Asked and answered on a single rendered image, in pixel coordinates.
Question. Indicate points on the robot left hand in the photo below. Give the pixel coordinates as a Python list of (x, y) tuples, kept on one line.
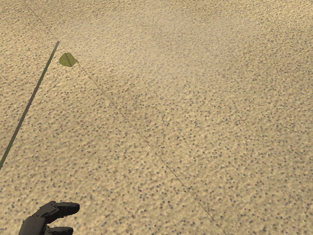
[(37, 223)]

